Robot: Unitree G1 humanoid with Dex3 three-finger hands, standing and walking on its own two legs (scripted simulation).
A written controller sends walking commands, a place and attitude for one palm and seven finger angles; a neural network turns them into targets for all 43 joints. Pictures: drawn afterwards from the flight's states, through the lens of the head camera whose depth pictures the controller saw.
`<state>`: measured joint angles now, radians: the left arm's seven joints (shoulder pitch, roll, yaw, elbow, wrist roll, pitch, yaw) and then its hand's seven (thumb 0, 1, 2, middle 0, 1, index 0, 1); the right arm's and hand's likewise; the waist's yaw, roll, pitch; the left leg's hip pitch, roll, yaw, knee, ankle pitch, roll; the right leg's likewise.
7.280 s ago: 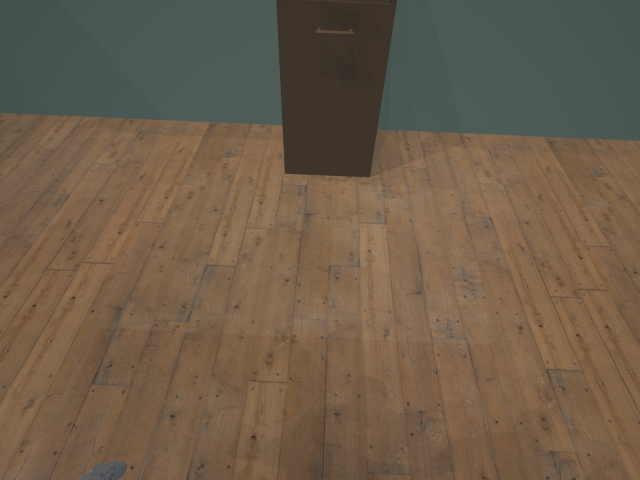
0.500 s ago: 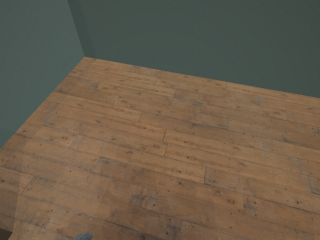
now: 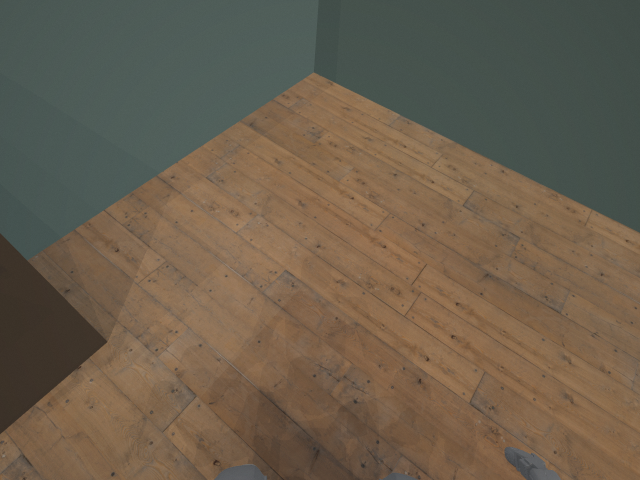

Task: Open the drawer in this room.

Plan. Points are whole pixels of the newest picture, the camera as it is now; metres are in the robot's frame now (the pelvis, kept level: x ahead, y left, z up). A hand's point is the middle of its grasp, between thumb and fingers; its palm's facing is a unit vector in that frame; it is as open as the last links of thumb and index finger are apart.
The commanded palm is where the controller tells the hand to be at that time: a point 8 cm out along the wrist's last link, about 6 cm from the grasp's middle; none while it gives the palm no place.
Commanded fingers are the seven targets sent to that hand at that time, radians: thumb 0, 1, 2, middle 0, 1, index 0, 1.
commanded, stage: turn to face it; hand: left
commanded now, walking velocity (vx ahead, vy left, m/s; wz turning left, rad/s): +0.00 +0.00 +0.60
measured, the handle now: out of the picture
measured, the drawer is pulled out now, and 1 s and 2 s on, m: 0.00 0.00 0.00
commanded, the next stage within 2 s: take the last steps up to it in 1.46 s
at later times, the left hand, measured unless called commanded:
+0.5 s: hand out of the picture +0.06 +0.17 -0.12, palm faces +0.30 -0.91 -0.30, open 7.4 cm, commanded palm none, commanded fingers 0.00 0.90 0.90 -0.20 -0.30 -0.20 -0.30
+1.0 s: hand out of the picture -0.13 +0.20 -0.16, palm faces +0.62 -0.74 -0.27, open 7.4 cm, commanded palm none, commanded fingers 0.00 0.90 0.90 -0.20 -0.30 -0.20 -0.30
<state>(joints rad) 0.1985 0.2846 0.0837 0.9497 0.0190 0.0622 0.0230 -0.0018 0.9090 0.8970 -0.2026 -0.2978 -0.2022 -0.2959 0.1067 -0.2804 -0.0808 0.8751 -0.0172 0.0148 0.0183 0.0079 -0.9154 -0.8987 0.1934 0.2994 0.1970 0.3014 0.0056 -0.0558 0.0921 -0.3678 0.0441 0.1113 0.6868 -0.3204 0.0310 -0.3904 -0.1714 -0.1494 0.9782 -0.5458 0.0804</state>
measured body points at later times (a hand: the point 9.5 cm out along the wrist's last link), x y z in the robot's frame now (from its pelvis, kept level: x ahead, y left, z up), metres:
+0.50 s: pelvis +0.01 -0.06 +0.01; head +0.05 -0.08 +0.46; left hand +0.04 +0.21 -0.10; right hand +0.14 -0.28 -0.15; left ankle -0.03 +0.08 -0.65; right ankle +0.04 -0.15 -0.72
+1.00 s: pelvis -0.03 -0.02 +0.01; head -0.01 +0.03 +0.46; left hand -0.16 +0.23 -0.14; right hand +0.22 -0.16 -0.10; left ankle -0.09 +0.05 -0.72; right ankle +0.04 -0.17 -0.64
